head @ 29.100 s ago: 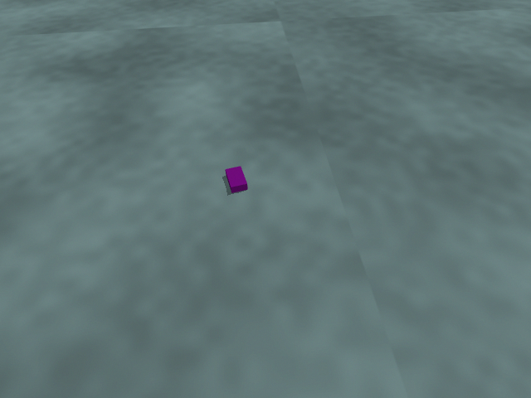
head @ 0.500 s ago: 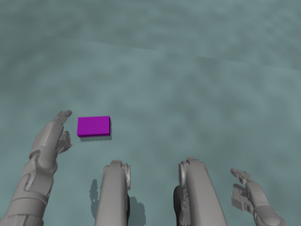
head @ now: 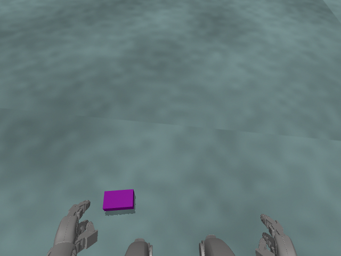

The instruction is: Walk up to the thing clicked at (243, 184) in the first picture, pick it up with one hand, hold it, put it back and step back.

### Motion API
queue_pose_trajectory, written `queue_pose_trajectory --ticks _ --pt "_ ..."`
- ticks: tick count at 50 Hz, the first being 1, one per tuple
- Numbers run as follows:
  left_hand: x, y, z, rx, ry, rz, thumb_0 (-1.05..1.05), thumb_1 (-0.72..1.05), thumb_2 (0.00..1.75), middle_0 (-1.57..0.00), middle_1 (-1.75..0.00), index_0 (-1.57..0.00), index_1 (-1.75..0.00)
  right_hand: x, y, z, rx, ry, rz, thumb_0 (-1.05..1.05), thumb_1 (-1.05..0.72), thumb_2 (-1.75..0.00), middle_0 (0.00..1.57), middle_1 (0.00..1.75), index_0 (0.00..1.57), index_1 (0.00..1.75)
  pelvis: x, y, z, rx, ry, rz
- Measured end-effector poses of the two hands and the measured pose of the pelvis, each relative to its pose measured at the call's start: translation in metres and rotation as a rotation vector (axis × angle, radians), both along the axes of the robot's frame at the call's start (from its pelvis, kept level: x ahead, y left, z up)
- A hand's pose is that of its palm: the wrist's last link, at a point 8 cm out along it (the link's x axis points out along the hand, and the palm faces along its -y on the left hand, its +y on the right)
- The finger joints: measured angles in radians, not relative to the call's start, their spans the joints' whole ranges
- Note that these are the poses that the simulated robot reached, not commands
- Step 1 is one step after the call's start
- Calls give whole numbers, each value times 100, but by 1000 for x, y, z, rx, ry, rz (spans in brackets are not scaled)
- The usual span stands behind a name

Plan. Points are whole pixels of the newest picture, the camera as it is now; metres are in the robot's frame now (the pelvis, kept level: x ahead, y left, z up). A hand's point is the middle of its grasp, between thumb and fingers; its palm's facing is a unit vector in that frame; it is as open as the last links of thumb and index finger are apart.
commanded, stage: home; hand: left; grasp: from above
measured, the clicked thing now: (119, 200) +0.47 +0.26 -0.65
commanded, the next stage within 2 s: none
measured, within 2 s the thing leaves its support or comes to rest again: neither
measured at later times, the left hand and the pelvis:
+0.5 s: hand (86, 245) +0.18 +0.18 +0.00, palm faces +0.09 -0.98 -0.20, open 7.4 cm; pelvis +0.03 +0.00 +0.05, yaw +1 degrees
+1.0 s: hand (88, 244) +0.18 +0.18 +0.00, palm faces +0.07 -0.98 -0.20, open 7.4 cm; pelvis +0.03 +0.00 +0.05, yaw +1 degrees
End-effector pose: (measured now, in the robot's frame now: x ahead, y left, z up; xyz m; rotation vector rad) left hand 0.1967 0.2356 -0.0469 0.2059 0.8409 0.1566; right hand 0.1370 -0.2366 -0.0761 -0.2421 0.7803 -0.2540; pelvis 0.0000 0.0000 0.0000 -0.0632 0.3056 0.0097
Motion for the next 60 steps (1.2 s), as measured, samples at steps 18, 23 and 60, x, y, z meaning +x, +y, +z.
queue_pose_trajectory --ticks 18,23,60 --pt "-31 -5 75 -40 -19 26 1 90 90 -20 -30 -20 -30 54 0 71 -26 -224 42 2 -90 -90 20 30 20 30 31 -1 46 14 -121 16" --pt "-32 -5 71 -47 -9 31 1 90 90 -20 -30 -20 -30 66 3 75 -28 -246 75 2 -90 -90 20 30 20 30 31 -2 46 15 -126 20" --pt "-37 -11 72 -41 -18 9 2 90 90 -20 -30 -20 -30 36 -8 66 -31 -210 37 2 -90 -90 20 30 20 30 21 -5 45 19 -143 12"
